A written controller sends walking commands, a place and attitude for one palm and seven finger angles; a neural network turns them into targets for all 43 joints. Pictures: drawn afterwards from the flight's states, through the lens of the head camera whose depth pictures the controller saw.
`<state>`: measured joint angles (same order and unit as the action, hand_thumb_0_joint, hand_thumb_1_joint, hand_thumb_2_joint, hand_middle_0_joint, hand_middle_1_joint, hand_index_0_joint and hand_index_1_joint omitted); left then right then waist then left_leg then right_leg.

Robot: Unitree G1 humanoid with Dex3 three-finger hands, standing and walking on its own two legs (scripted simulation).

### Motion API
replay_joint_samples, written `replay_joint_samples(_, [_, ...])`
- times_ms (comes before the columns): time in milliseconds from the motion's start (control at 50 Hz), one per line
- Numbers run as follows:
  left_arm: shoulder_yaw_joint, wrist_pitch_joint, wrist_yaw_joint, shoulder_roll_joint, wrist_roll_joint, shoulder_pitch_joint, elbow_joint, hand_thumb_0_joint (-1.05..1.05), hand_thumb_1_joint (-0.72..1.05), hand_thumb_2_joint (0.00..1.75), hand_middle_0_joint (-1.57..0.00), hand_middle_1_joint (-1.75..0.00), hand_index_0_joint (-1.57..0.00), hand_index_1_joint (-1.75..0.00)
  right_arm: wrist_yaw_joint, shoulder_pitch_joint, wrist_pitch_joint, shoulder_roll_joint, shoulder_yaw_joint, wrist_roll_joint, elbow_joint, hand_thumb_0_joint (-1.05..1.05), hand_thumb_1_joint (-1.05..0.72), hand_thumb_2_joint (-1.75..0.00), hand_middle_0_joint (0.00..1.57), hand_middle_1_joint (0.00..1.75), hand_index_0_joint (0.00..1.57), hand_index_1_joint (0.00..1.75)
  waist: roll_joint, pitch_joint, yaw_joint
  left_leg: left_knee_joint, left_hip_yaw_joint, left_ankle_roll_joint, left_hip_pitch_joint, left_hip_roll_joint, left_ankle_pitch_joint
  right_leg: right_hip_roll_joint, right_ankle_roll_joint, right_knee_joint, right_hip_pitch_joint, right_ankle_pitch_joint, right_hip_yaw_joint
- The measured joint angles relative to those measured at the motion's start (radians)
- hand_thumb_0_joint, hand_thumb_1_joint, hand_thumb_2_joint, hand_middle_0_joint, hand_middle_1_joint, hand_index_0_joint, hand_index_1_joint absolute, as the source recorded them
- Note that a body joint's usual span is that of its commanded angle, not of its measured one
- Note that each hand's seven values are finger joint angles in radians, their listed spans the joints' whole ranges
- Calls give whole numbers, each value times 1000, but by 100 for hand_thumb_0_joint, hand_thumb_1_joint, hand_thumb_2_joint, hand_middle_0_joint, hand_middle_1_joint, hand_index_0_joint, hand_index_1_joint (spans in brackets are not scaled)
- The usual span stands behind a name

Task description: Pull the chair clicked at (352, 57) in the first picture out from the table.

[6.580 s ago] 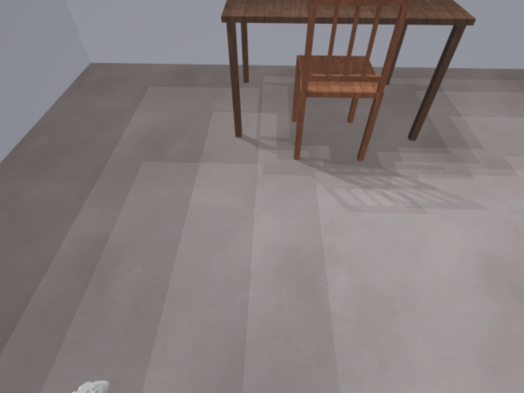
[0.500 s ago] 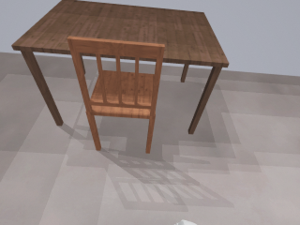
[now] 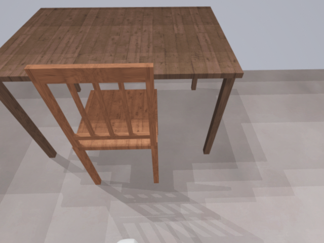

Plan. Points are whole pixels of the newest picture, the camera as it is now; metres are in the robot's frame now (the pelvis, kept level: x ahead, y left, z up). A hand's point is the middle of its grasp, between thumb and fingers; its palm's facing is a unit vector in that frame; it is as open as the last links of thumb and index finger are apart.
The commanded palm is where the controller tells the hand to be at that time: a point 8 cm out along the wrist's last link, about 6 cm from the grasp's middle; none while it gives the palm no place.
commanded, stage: take the last steps up to it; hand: left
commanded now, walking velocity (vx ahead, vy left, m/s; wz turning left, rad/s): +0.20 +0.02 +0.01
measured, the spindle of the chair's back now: (104, 111) +0.59 +0.25 -0.09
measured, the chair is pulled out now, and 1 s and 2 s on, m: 0.00 0.00 0.00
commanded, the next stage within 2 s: come to a stop and stand still in 0.16 s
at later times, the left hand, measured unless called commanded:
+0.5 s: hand out of the picture +0.13 +0.19 -0.17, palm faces +0.02 -0.98 -0.18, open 7.4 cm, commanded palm none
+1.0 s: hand out of the picture +0.14 +0.19 -0.15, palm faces +0.04 -0.97 -0.25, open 7.4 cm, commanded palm none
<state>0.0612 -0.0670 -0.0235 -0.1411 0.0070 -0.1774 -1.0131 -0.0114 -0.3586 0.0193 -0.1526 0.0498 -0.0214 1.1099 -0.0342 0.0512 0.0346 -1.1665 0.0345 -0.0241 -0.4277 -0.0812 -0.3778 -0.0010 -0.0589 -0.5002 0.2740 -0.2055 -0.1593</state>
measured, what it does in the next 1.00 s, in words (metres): steps on the spot: left foot, then right foot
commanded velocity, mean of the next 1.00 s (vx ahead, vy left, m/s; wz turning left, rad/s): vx -0.01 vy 0.02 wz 0.00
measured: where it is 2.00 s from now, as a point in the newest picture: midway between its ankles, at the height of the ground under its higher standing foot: outside the picture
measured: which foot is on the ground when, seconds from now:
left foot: up 0.00-0.22, down 0.24-0.60, up 0.62-1.00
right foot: down 0.00-0.24, up 0.26-0.56, down 0.58-1.00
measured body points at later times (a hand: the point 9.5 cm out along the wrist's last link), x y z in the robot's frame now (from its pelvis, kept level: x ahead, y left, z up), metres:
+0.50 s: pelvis +0.12 +0.02 +0.01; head +0.15 +0.03 +0.46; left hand +0.13 +0.25 -0.16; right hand +0.18 -0.21 -0.14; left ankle +0.15 +0.13 -0.73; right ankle +0.13 -0.10 -0.71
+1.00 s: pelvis +0.09 +0.00 +0.01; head +0.11 -0.02 +0.46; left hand +0.14 +0.24 -0.13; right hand +0.13 -0.24 -0.15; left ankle +0.05 +0.15 -0.71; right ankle +0.14 -0.10 -0.73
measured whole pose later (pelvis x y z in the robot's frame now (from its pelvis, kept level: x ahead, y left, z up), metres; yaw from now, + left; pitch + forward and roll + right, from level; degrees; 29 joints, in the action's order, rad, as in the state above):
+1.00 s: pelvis +0.09 +0.00 +0.01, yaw -2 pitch +0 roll +2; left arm 0.04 0.01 -0.03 -0.17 0.02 -0.19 -1.03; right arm -0.01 -0.20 -0.04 -0.20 0.05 -0.01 1.05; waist -0.01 0.04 -0.04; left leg -0.61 0.02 0.03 -0.21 -0.02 -0.40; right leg -0.04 -0.04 -0.43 0.29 -0.14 -0.07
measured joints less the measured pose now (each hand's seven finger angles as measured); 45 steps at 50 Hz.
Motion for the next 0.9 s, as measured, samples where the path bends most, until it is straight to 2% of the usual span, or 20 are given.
replay_joint_samples(100, [-5, 16, 9, -36, 13, -64, -42, -2, 94, 90, -20, -30, -20, -30, 10, 113, 6, -18, 5, -4, -78, 1, -91, -90, 20, 30, 20, 30, 8, -26, -19, 292, 23, 27, -59, -35, 74, 5, 6, 83, -70, 2, 10])
replay_joint_samples(160, [-9, 24, 17, -42, 15, -98, -62, -1, 93, 90, -20, -30, -20, -30, 17, 158, 14, -25, 3, -4, -97, 1, -91, -90, 19, 30, 20, 30, 15, -29, -42, 439, 33, 32, -19, -25, 100, 2, 21, 82, -104, -27, 18])
replay_joint_samples(220, [-11, 35, 20, -40, 11, -137, -78, -1, 92, 90, -20, -30, -20, -30, 19, 177, 28, -29, -6, -4, -104, 1, -91, -90, 19, 30, 20, 30, 17, -34, -60, 597, 53, 37, 77, -6, 154, -3, 43, 30, -123, -87, 22])
replay_joint_samples(240, [-11, 40, 22, -39, 10, -150, -81, -1, 92, 90, -20, -30, -20, -30, 18, 179, 36, -30, -9, -6, -106, 1, -91, -90, 20, 30, 20, 30, 19, -37, -62, 626, 54, 26, 97, 0, 189, -8, 46, -15, -114, -120, 25])
replay_joint_samples(300, [-12, 61, 20, -43, 11, -155, -95, 0, 91, 90, -20, -30, -20, -30, 11, 183, 38, -7, -22, -11, -107, 1, -91, -90, 20, 30, 20, 30, 60, -26, -69, 596, 83, -4, 115, 27, 154, -29, 31, -284, -16, -272, 70])
replay_joint_samples(340, [-16, 67, 17, -39, 9, -145, -100, 0, 91, 90, -20, -30, -20, -30, -4, 176, 33, 7, -30, -7, -101, 0, -91, -90, 20, 30, 20, 30, 69, -20, -67, 641, 93, -9, 148, 40, 153, -35, 37, -394, 45, -269, 87])
replay_joint_samples(420, [-33, 75, 6, -21, 0, -115, -91, 0, 91, 90, -20, -30, -20, -30, -27, 185, 15, 0, -33, 3, -73, -1, -94, -90, 20, 30, 21, 30, 71, -2, -63, 727, 103, -7, 204, 57, 183, -54, 71, -310, 74, -215, 107])
replay_joint_samples(560, [-31, 101, -1, -22, 9, -63, -46, 0, 91, 90, -20, -30, -20, -30, -26, 195, -30, -5, -12, 6, -51, 0, -93, -90, 20, 30, 21, 30, 55, 25, -51, 692, 104, 25, 206, 42, 152, -54, 73, -135, 31, -110, 104])
replay_joint_samples(580, [-30, 98, -2, -28, 10, -62, -37, 0, 91, 90, -20, -30, -20, -30, -24, 192, -35, -5, -8, 6, -51, 0, -93, -90, 20, 30, 21, 30, 56, 25, -51, 670, 105, 34, 195, 40, 140, -54, 69, -89, 12, -46, 107])
replay_joint_samples(620, [-29, 89, -5, -24, 14, -51, -33, 0, 91, 90, -20, -30, -20, -30, -19, 195, -45, -17, 2, 11, -51, 0, -92, -90, 20, 30, 21, 30, 24, 32, -46, 616, 89, 46, 171, 18, 112, -31, 41, -88, 10, -65, 96])
replay_joint_samples(680, [-33, 78, -6, -16, 14, -36, -30, 0, 91, 90, -20, -30, -20, -30, -18, 192, -66, -31, 11, 14, -54, 1, -91, -90, 20, 30, 21, 30, 2, 30, -35, 454, 30, 47, 118, 43, -67, -23, 10, -76, 10, -76, 83])
replay_joint_samples(760, [-35, 75, -9, -4, 14, -13, -24, 0, 90, 90, -20, -30, -20, -30, -14, 187, -75, -46, 14, 14, -47, 1, -91, -90, 20, 30, 20, 30, -8, 26, -39, 272, -8, 58, 82, 74, -106, -23, 0, -18, -2, -34, 83])
replay_joint_samples(820, [-32, 72, -10, -3, 14, -1, -13, 0, 91, 90, -20, -30, -21, -30, -10, 180, -79, -51, 12, 13, -46, 1, -91, -90, 20, 30, 20, 30, -7, 20, -47, 269, -15, 68, 97, 79, -100, -27, 0, 15, -4, -7, 82])
replay_joint_samples(900, [-28, 70, -7, -10, 18, 2, -3, 0, 90, 90, -20, -30, -21, -30, -3, 174, -78, -51, 7, 11, -50, 1, -91, -90, 20, 30, 20, 30, 6, 10, -62, 360, -17, 68, 139, 73, -90, -35, 4, 48, 3, 27, 86])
